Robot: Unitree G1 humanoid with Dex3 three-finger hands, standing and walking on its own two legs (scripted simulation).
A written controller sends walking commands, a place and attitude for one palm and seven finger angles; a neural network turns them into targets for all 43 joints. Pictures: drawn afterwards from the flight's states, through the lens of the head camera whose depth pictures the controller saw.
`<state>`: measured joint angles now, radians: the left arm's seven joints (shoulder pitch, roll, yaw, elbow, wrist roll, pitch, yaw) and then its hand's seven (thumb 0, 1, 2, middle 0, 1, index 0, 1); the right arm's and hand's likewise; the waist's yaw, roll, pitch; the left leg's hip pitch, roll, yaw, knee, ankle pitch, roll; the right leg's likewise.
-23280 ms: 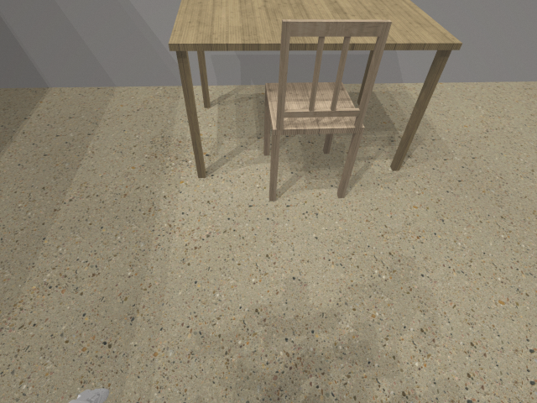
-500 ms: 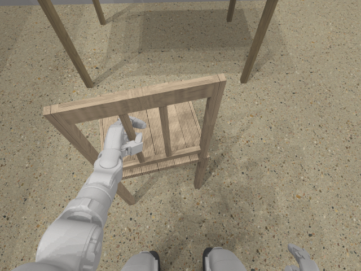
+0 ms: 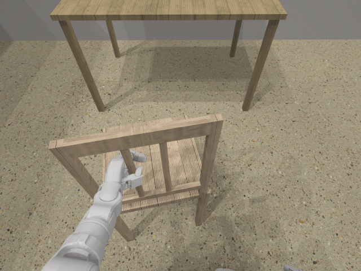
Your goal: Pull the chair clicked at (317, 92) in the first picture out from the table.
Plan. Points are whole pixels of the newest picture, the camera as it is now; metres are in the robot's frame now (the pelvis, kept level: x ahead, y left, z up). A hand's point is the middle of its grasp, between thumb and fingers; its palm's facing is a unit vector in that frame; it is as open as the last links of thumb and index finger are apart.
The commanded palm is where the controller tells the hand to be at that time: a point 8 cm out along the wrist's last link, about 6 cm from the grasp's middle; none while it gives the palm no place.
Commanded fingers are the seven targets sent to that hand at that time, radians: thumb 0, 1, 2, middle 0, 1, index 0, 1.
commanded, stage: stop walking, hand still on the chair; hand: left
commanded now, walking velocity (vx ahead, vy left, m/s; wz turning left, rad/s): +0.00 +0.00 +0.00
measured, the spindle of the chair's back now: (134, 174) +0.37 +0.14 -0.09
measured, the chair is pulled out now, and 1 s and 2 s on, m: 0.69 0.70 0.70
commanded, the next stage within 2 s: open the thumb and straighten the fingers in 0.60 s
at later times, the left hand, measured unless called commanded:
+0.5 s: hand (138, 179) +0.33 +0.11 -0.04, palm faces -0.04 -0.98 -0.18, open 5.1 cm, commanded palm +0.32 +0.17 -0.02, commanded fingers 0.00 0.90 0.90 -0.50 -1.45 -0.50 -1.45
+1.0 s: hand (134, 173) +0.35 +0.12 -0.03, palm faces -0.07 -0.98 -0.18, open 9.5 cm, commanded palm +0.32 +0.18 -0.01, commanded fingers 0.00 -0.55 0.20 -0.35 -1.01 -0.35 -1.01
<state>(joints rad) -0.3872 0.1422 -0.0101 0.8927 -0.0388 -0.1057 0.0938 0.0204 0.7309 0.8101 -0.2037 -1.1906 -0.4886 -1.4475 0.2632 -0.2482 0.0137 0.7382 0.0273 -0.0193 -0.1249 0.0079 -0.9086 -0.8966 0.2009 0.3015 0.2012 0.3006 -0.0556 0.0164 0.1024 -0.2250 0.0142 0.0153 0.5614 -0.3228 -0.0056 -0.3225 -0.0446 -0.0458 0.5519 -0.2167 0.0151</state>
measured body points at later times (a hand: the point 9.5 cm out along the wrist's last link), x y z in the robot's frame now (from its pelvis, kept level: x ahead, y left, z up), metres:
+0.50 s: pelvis +0.03 +0.00 +0.01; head +0.05 -0.01 +0.46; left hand +0.33 +0.17 -0.03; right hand +0.15 -0.25 -0.10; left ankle -0.02 +0.12 -0.73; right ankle +0.05 -0.13 -0.73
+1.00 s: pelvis +0.02 +0.00 +0.00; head +0.06 -0.01 +0.45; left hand +0.35 +0.18 -0.02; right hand +0.13 -0.26 -0.11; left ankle -0.02 +0.12 -0.73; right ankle +0.05 -0.13 -0.73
